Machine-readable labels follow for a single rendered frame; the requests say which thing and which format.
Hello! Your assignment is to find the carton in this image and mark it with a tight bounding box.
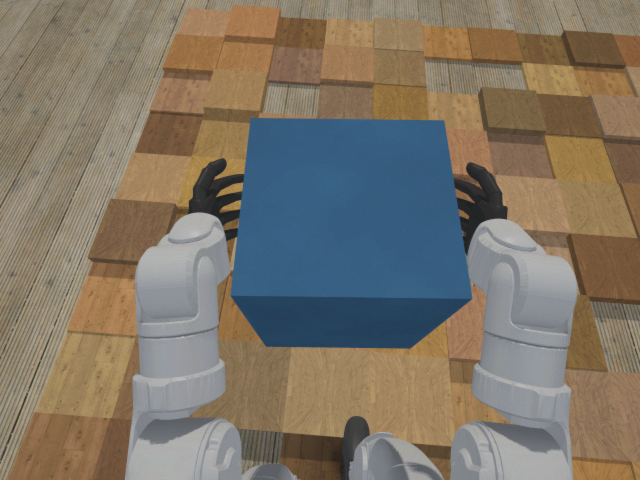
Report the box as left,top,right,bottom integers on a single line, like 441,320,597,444
230,118,472,349

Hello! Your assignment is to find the right robot thigh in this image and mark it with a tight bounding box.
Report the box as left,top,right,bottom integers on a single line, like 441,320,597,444
357,437,444,480

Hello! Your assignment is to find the left robot forearm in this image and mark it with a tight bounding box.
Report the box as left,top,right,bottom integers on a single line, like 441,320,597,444
125,213,231,480

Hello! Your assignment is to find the left robot hand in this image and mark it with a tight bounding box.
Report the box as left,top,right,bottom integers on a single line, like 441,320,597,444
188,158,244,242

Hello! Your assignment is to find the right robot foot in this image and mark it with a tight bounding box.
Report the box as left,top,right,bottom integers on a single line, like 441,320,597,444
342,416,370,480

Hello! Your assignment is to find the right robot upper arm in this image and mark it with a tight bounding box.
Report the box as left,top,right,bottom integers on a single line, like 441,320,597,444
450,421,572,480

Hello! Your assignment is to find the right robot hand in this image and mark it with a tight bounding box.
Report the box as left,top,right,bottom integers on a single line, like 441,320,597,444
454,162,508,255

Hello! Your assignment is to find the left robot upper arm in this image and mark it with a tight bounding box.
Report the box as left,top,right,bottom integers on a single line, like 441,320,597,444
126,418,242,480

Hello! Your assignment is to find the right robot forearm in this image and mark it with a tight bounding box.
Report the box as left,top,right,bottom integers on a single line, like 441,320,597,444
467,219,578,480

